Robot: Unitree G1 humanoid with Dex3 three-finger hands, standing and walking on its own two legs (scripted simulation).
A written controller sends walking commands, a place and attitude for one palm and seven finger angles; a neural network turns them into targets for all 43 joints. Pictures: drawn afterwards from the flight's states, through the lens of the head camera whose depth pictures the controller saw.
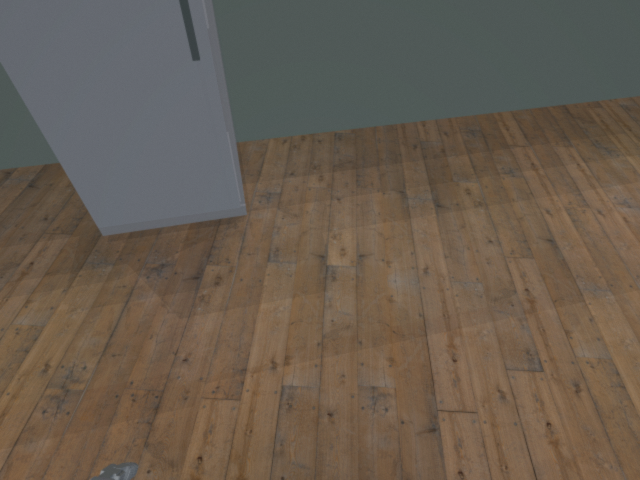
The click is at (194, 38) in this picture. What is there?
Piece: fridge door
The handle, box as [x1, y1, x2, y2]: [179, 0, 199, 60]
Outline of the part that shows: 179,0 192,59 198,60 199,55 187,0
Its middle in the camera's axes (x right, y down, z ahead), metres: -0.38 -0.66 +1.05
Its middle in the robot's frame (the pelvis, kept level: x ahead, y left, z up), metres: +1.22 +0.46 +0.14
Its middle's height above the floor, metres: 0.91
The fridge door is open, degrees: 0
